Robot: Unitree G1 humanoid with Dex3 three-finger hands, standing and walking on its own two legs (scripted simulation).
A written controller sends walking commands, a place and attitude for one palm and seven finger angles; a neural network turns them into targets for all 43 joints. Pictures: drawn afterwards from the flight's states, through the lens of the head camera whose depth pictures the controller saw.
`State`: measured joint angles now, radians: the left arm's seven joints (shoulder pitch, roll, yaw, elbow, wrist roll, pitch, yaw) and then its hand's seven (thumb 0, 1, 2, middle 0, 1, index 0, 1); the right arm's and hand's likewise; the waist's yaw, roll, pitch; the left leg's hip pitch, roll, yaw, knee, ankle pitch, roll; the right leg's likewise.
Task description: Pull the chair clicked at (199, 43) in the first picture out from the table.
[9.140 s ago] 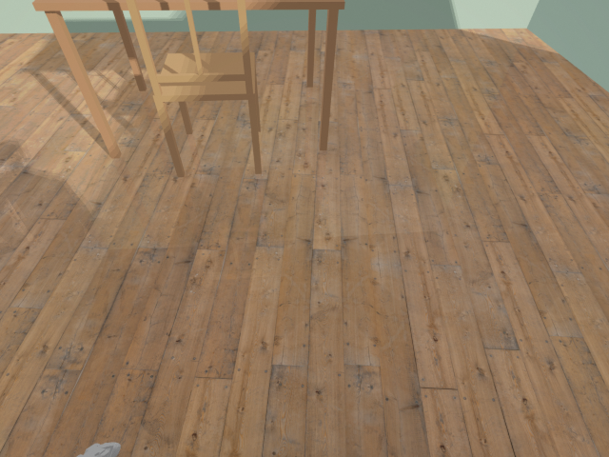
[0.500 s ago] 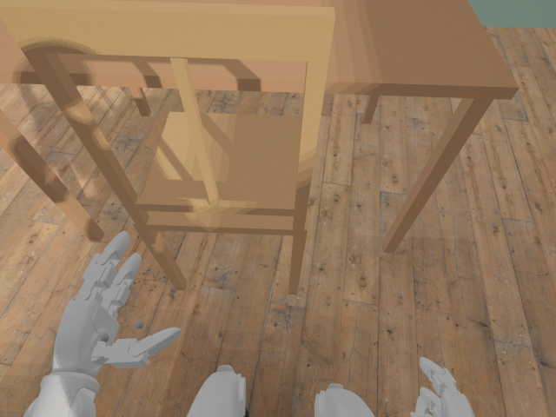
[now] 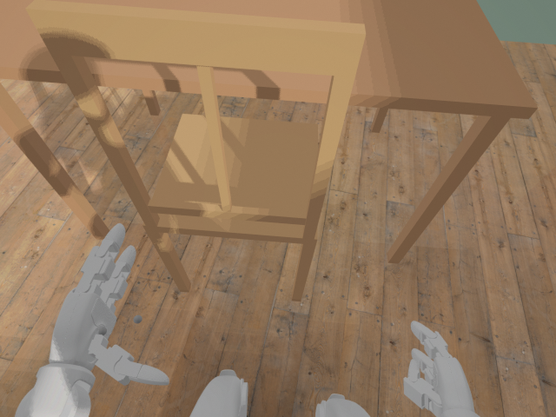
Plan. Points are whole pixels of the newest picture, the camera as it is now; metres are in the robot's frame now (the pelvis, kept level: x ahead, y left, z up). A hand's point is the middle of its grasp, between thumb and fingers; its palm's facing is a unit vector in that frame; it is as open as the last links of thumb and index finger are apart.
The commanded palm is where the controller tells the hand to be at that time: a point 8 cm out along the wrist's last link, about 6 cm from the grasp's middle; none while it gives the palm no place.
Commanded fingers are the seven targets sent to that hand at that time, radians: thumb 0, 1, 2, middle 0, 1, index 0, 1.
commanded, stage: raise the hand toward the chair's back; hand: left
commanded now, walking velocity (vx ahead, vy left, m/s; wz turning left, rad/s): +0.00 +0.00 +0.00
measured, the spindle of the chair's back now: (218, 152) +0.54 +0.14 +0.02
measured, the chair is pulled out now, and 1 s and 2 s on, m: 0.00 0.00 0.00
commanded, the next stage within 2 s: aim the fingers beside a spindle in 0.72 s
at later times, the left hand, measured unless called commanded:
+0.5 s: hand (142, 303) +0.25 +0.19 +0.04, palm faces -0.01 -1.00 -0.05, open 16.9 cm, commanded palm +0.23 +0.25 +0.05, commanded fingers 0.00 -0.50 0.30 -0.06 -0.08 -0.06 -0.08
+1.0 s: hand (152, 299) +0.26 +0.18 +0.04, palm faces -0.02 -1.00 -0.04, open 16.9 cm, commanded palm +0.24 +0.24 +0.04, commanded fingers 0.00 -0.50 0.30 -0.06 -0.08 -0.06 -0.08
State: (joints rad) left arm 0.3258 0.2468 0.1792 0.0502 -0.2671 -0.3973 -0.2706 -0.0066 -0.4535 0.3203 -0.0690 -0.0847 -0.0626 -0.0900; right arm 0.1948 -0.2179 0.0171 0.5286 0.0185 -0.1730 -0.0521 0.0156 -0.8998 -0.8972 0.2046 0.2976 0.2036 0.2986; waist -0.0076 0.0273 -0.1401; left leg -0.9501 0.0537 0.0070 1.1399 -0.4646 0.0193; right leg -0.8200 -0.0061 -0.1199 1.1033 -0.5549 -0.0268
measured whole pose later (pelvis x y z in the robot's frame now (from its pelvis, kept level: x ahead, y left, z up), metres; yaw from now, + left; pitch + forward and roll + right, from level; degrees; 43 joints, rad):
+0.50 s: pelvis +0.01 -0.01 +0.01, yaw +0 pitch +16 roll -2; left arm 0.29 0.26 0.22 0.11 -0.29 -0.41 -0.29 -0.01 -0.50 0.30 -0.06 -0.08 -0.06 -0.08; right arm 0.24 -0.25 -0.01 0.57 0.03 -0.18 -0.06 0.02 -0.90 -0.90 0.20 0.30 0.20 0.30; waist -0.03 0.03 -0.14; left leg -0.91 0.06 0.02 1.10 -0.46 0.01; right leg -0.80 0.00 -0.11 1.07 -0.55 -0.03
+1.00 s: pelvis +0.01 -0.01 +0.00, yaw +0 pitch +16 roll -2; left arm 0.24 0.24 0.20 0.15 -0.29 -0.42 -0.30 -0.01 -0.50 0.30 -0.06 -0.08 -0.06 -0.08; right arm 0.22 -0.25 0.01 0.57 0.02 -0.19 -0.06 0.02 -0.90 -0.90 0.20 0.30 0.20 0.30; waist -0.02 0.04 -0.14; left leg -0.94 0.05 0.01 1.12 -0.46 0.01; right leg -0.82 0.00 -0.12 1.10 -0.56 -0.04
